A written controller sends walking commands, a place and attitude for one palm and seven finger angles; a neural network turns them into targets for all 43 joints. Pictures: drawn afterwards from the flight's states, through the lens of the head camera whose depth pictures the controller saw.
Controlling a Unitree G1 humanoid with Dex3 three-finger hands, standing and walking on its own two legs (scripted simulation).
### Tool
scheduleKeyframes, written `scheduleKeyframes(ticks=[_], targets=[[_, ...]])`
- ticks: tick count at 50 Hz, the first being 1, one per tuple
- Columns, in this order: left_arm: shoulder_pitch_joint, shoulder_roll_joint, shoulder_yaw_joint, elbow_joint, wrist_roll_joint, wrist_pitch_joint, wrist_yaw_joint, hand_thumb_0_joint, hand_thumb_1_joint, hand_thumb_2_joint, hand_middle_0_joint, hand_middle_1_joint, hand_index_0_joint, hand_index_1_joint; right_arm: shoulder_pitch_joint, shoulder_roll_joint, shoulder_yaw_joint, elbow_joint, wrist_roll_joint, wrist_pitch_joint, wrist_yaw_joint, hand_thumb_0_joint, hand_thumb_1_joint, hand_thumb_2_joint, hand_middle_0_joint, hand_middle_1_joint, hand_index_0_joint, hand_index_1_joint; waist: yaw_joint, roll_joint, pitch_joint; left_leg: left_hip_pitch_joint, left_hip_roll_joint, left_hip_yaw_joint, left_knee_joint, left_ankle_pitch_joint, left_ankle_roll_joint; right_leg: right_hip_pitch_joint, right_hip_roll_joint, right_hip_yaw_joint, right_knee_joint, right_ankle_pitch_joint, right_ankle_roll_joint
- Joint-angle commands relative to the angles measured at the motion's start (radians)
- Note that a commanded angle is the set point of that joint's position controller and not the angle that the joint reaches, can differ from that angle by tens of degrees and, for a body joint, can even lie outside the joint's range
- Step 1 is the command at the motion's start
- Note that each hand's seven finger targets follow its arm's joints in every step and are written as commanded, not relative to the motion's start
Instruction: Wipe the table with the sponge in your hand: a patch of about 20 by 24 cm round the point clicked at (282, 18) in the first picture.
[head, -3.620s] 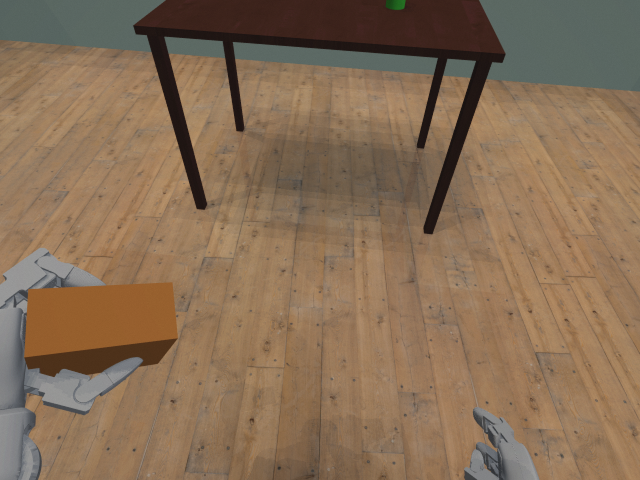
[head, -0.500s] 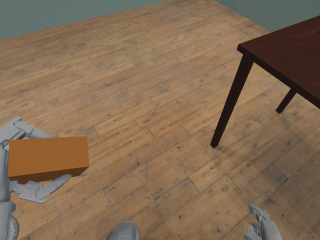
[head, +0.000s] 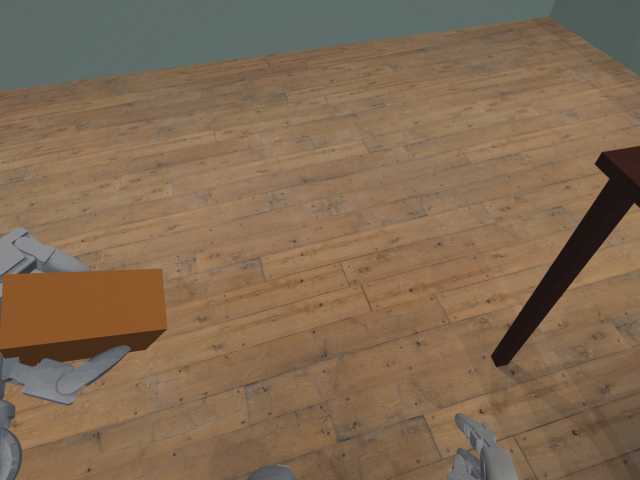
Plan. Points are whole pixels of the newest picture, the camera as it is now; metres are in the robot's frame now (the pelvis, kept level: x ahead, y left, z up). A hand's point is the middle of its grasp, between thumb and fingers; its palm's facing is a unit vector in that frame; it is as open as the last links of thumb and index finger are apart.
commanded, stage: walk to a spot facing it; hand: left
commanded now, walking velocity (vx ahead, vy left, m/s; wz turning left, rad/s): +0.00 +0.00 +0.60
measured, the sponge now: (109, 316) +0.22 +0.21 +0.17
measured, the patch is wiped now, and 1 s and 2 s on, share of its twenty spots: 0.00 0.00 0.00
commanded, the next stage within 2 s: none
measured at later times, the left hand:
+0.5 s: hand out of the picture +0.14 +0.27 +0.19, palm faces +0.58 -0.68 -0.45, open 9.9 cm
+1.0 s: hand out of the picture -0.02 +0.22 +0.20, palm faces +0.80 -0.43 -0.41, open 9.9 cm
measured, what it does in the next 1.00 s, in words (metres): steps to the right, turning left: left foot, then right foot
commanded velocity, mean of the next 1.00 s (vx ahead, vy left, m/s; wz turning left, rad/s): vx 0.07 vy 0.00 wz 0.60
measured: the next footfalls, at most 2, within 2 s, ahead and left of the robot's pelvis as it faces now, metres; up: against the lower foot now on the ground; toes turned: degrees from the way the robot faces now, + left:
left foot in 0.34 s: +0.04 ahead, +0.13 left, +0.00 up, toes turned +19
right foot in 0.68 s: +0.07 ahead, -0.14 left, +0.00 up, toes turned +20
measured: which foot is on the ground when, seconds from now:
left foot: up 0.00-0.32, down 0.34-0.68, up 0.70-1.00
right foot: down 0.00-0.34, up 0.36-0.66, down 0.68-1.00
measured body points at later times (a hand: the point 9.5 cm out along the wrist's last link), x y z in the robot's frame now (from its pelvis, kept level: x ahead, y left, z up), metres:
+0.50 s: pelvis +0.00 -0.02 +0.01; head +0.03 +0.01 +0.46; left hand +0.10 +0.31 +0.21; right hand +0.23 -0.18 -0.07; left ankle +0.00 +0.11 -0.72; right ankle +0.04 -0.14 -0.66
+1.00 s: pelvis -0.06 -0.09 +0.02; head -0.05 -0.09 +0.47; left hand -0.07 +0.23 +0.22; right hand +0.24 -0.21 -0.06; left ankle -0.16 +0.00 -0.69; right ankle +0.03 -0.15 -0.72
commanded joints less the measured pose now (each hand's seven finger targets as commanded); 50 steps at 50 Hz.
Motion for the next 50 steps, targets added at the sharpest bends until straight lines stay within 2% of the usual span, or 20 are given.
scheduleKeyframes(ticks=[1, 2, 4, 12, 15, 16, 17, 18, 20, 22, 24, 32, 33, 35, 37, 38, 40, 43, 48, 50], targets=[[-0.152, 0.191, 0.088, -0.143, -0.012, -0.040, 0.028, 0.000, 0.100, 1.300, -1.200, -1.600, -1.200, -1.600, -0.128, -0.127, -0.059, -0.144, -0.019, -0.040, -0.024, 0.000, -0.900, -0.900, 0.200, 0.300, 0.200, 0.300, -0.037, -0.283, -0.076, -0.239, 0.001, 0.036, 0.544, -0.052, -0.039, 0.182, -0.390, 0.369, -0.307, 0.352, -0.119], [-0.153, 0.186, 0.084, -0.163, -0.009, -0.054, 0.027, 0.000, 0.100, 1.300, -1.200, -1.600, -1.200, -1.600, -0.151, -0.120, -0.051, -0.140, -0.019, -0.031, -0.025, 0.000, -0.900, -0.900, 0.200, 0.300, 0.200, 0.300, -0.039, -0.248, -0.078, -0.224, 0.011, 0.054, 0.550, -0.027, -0.052, 0.185, -0.354, 0.225, -0.277, 0.448, -0.105], [-0.142, 0.190, 0.088, -0.182, -0.007, -0.064, 0.031, 0.000, 0.100, 1.300, -1.200, -1.600, -1.200, -1.600, -0.178, -0.114, -0.053, -0.152, -0.015, -0.018, -0.036, 0.000, -0.900, -0.900, 0.200, 0.300, 0.200, 0.300, -0.042, -0.239, -0.085, -0.167, 0.021, 0.089, 0.432, -0.014, -0.055, 0.196, -0.316, 0.086, -0.252, 0.560, -0.079], [0.045, 0.208, 0.178, -0.311, -0.027, -0.066, 0.070, 0.000, 0.100, 1.300, -1.200, -1.600, -1.200, -1.600, -0.119, -0.115, -0.079, -0.251, -0.024, 0.016, -0.037, 0.000, -0.900, -0.900, 0.200, 0.300, 0.200, 0.300, -0.004, -0.255, -0.210, -0.001, 0.003, 0.227, -0.128, -0.022, -0.032, 0.301, -0.342, 0.036, -0.130, 0.690, -0.104], [0.013, 0.179, 0.146, -0.307, -0.038, -0.065, 0.068, 0.000, 0.100, 1.300, -1.200, -1.600, -1.200, -1.600, -0.068, -0.124, -0.090, -0.251, -0.012, 0.033, -0.037, 0.000, -0.900, -0.900, 0.200, 0.300, 0.200, 0.300, -0.076, -0.173, -0.261, 0.226, -0.038, 0.228, -0.384, 0.207, -0.019, 0.206, -0.296, -0.029, 0.121, 0.621, -0.019], [0.004, 0.192, 0.149, -0.326, -0.045, -0.079, 0.066, 0.000, 0.100, 1.300, -1.200, -1.600, -1.200, -1.600, -0.071, -0.150, -0.098, -0.254, -0.011, 0.027, -0.039, 0.000, -0.900, -0.900, 0.200, 0.300, 0.200, 0.300, -0.084, 0.006, -0.273, 0.363, 0.085, 0.077, -0.417, 0.494, 0.048, 0.028, -0.207, -0.044, 0.308, 0.332, 0.039], [0.009, 0.197, 0.142, -0.344, -0.053, -0.104, 0.055, 0.000, 0.100, 1.300, -1.200, -1.600, -1.200, -1.600, -0.076, -0.187, -0.110, -0.258, -0.010, 0.007, -0.031, 0.000, -0.900, -0.900, 0.200, 0.300, 0.200, 0.300, -0.059, 0.280, -0.241, 0.455, 0.358, -0.313, -0.436, 1.069, 0.213, -0.223, -0.049, -0.013, 0.508, -0.291, 0.101], [0.025, 0.209, 0.152, -0.257, -0.021, -0.112, 0.033, 0.000, 0.100, 1.300, -1.200, -1.600, -1.200, -1.600, -0.045, -0.178, -0.104, -0.228, -0.012, -0.009, -0.012, 0.000, -0.900, -0.900, 0.200, 0.300, 0.200, 0.300, -0.057, 0.248, -0.193, 0.455, 0.404, -0.390, -0.416, 1.180, 0.267, -0.325, -0.046, 0.092, 0.576, -0.443, 0.082], [-0.008, 0.225, 0.147, -0.320, 0.001, -0.123, 0.016, 0.000, 0.100, 1.300, -1.200, -1.600, -1.200, -1.600, -0.077, -0.190, -0.118, -0.213, 0.001, -0.030, 0.006, 0.000, -0.900, -0.900, 0.200, 0.300, 0.200, 0.300, -0.061, 0.150, -0.190, 0.423, 0.344, -0.305, -0.374, 0.994, 0.258, -0.363, -0.051, 0.145, 0.550, -0.360, 0.091], [0.018, 0.190, 0.125, -0.390, -0.011, -0.117, 0.014, 0.000, 0.100, 1.300, -1.200, -1.600, -1.200, -1.600, -0.073, -0.182, -0.116, -0.206, 0.009, -0.044, 0.022, 0.000, -0.900, -0.900, 0.200, 0.300, 0.200, 0.300, -0.059, 0.194, -0.196, 0.333, 0.231, -0.153, -0.396, 0.822, 0.191, -0.248, -0.017, 0.104, 0.447, -0.225, 0.095], [0.059, 0.195, 0.135, -0.412, -0.029, -0.104, 0.014, 0.000, 0.100, 1.300, -1.200, -1.600, -1.200, -1.600, -0.075, -0.174, -0.102, -0.206, 0.006, -0.057, 0.024, 0.000, -0.900, -0.900, 0.200, 0.300, 0.200, 0.300, -0.051, 0.228, -0.196, 0.226, 0.192, -0.106, -0.428, 0.708, 0.164, -0.119, 0.007, 0.076, 0.342, -0.164, 0.100], [-0.020, 0.151, 0.109, -0.207, -0.047, -0.054, 0.001, 0.000, 0.100, 1.300, -1.200, -1.600, -1.200, -1.600, -0.077, -0.158, -0.078, -0.167, 0.002, -0.064, 0.004, 0.000, -0.900, -0.900, 0.200, 0.300, 0.200, 0.300, -0.037, 0.113, -0.169, 0.104, 0.164, -0.195, -0.389, 0.404, 0.137, 0.153, 0.071, 0.061, -0.107, -0.098, 0.096], [-0.052, 0.167, 0.115, -0.181, -0.039, -0.047, 0.001, 0.000, 0.100, 1.300, -1.200, -1.600, -1.200, -1.600, -0.089, -0.147, -0.073, -0.168, 0.005, -0.058, 0.003, 0.000, -0.900, -0.900, 0.200, 0.300, 0.200, 0.300, -0.025, 0.018, -0.165, 0.053, 0.124, -0.162, -0.311, 0.271, 0.102, 0.210, 0.009, 0.101, -0.257, -0.022, 0.069], [-0.123, 0.239, 0.137, -0.162, -0.035, -0.021, 0.023, 0.000, 0.100, 1.300, -1.200, -1.600, -1.200, -1.600, -0.112, -0.122, -0.064, -0.190, 0.010, -0.051, -0.010, 0.000, -0.900, -0.900, 0.200, 0.300, 0.200, 0.300, -0.029, -0.377, -0.126, -0.168, -0.076, 0.047, 0.190, -0.127, -0.021, 0.191, -0.396, 0.510, -0.385, 0.138, -0.098], [-0.092, 0.193, 0.100, -0.127, -0.031, -0.018, 0.022, 0.000, 0.100, 1.300, -1.200, -1.600, -1.200, -1.600, -0.119, -0.133, -0.072, -0.166, -0.007, -0.048, -0.014, 0.000, -0.900, -0.900, 0.200, 0.300, 0.200, 0.300, -0.045, -0.277, -0.080, -0.133, -0.037, 0.009, 0.455, -0.033, -0.042, 0.054, -0.355, 0.401, -0.362, 0.156, -0.105], [-0.096, 0.182, 0.090, -0.155, -0.030, -0.034, 0.017, 0.000, 0.100, 1.300, -1.200, -1.600, -1.200, -1.600, -0.136, -0.118, -0.061, -0.159, -0.008, -0.035, -0.017, 0.000, -0.900, -0.900, 0.200, 0.300, 0.200, 0.300, -0.046, -0.240, -0.081, -0.145, -0.022, 0.027, 0.494, 0.003, -0.055, 0.076, -0.318, 0.269, -0.334, 0.220, -0.103], [-0.112, 0.192, 0.093, -0.171, -0.021, -0.049, 0.020, 0.000, 0.100, 1.300, -1.200, -1.600, -1.200, -1.600, -0.172, -0.123, -0.056, -0.171, -0.006, -0.026, -0.034, 0.000, -0.900, -0.900, 0.200, 0.300, 0.200, 0.300, -0.041, -0.216, -0.069, -0.109, -0.003, 0.063, 0.416, 0.006, -0.055, 0.086, -0.293, 0.155, -0.328, 0.277, -0.094], [-0.092, 0.211, 0.120, -0.204, -0.018, -0.065, 0.036, 0.000, 0.100, 1.300, -1.200, -1.600, -1.200, -1.600, -0.158, -0.136, -0.068, -0.178, -0.030, -0.019, -0.047, 0.000, -0.900, -0.900, 0.200, 0.300, 0.200, 0.300, -0.028, -0.211, -0.112, -0.043, 0.006, 0.125, 0.199, -0.011, -0.032, 0.135, -0.296, 0.119, -0.322, 0.223, -0.096], [-0.025, 0.198, 0.138, -0.255, -0.024, -0.069, 0.061, 0.000, 0.100, 1.300, -1.200, -1.600, -1.200, -1.600, -0.117, -0.137, -0.079, -0.217, -0.035, -0.016, -0.039, 0.000, -0.900, -0.900, 0.200, 0.300, 0.200, 0.300, 0.004, -0.256, -0.163, 0.015, 0.016, 0.190, -0.101, -0.099, 0.003, 0.208, -0.354, 0.178, -0.304, 0.038, -0.133], [-0.028, 0.165, 0.114, -0.263, -0.032, -0.064, 0.065, 0.000, 0.100, 1.300, -1.200, -1.600, -1.200, -1.600, -0.084, -0.135, -0.077, -0.221, -0.031, -0.017, -0.037, 0.000, -0.900, -0.900, 0.200, 0.300, 0.200, 0.300, -0.024, -0.199, -0.185, 0.110, -0.014, 0.221, -0.288, -0.055, 0.016, 0.190, -0.323, 0.133, -0.207, -0.028, -0.099]])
